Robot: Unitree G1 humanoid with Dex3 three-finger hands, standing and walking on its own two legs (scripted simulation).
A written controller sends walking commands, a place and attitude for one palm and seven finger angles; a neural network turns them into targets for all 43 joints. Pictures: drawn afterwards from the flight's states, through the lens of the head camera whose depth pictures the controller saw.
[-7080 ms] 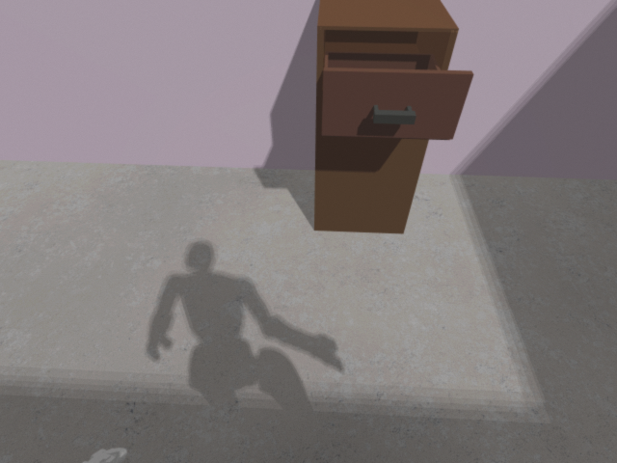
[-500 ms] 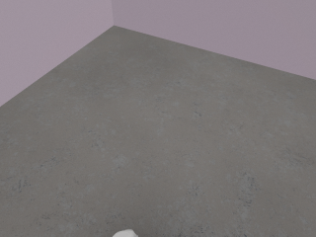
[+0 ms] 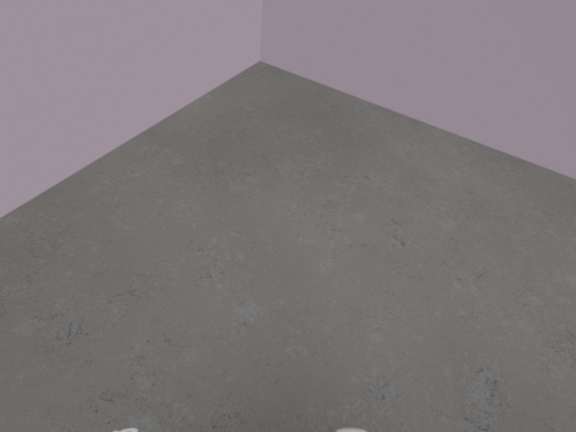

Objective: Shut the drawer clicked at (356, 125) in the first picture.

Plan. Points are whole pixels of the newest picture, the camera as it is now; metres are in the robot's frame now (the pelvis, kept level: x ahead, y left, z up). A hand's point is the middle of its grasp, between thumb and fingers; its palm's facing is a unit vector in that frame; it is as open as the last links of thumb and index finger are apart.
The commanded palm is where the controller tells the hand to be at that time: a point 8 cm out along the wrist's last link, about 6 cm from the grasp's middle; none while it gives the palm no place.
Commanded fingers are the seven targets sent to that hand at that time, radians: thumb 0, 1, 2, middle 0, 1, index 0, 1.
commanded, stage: turn to face it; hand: left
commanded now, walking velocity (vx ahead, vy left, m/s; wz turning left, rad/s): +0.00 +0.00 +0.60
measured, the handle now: out of the picture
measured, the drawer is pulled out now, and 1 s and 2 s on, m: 0.28 0.28 0.28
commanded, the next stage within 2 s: none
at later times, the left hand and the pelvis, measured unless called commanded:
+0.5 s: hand out of the picture +0.04 +0.14 -0.15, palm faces +0.31 -0.90 -0.32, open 7.3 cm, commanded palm none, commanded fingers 0.00 0.90 0.90 -0.20 -0.30 -0.20 -0.30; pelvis +0.00 -0.10 +0.00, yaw +17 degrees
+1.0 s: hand out of the picture -0.09 -0.02 -0.15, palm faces +0.64 -0.71 -0.30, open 7.3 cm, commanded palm none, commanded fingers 0.00 0.90 0.90 -0.20 -0.30 -0.20 -0.30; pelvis +0.02 -0.18 +0.00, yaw +38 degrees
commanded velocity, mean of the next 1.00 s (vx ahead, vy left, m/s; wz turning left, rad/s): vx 0.00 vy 0.00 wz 0.60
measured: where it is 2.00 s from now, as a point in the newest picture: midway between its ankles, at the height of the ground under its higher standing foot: outside the picture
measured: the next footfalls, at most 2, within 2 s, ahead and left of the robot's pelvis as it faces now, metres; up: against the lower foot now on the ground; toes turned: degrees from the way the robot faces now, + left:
right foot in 0.52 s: +0.07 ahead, -0.20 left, +0.00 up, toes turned +22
left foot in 1.30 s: -0.09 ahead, -0.05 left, +0.00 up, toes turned +56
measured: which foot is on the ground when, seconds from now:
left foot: down 0.00-0.52, up 0.54-1.00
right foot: up 0.00-0.50, down 0.52-1.00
